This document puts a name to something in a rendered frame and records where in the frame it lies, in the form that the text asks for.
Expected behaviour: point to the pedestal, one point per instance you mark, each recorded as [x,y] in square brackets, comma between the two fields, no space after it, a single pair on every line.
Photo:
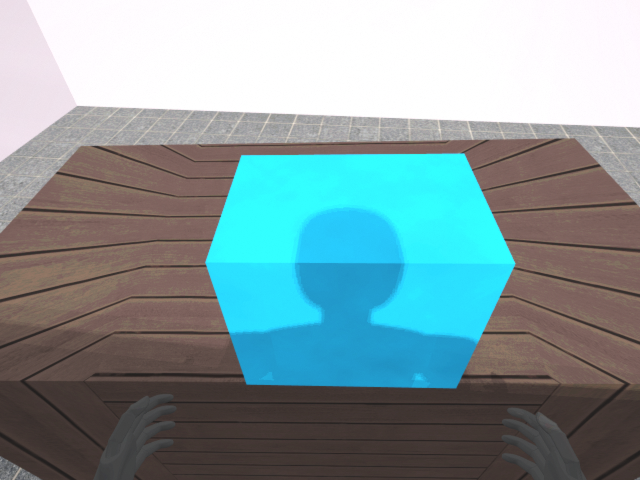
[105,298]

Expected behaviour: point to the left robot hand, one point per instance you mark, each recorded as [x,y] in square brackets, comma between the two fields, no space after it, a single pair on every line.
[125,451]

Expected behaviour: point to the right robot hand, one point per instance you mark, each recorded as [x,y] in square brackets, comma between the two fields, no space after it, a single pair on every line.
[553,454]

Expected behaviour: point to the carton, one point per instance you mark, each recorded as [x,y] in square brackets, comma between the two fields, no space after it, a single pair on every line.
[364,270]

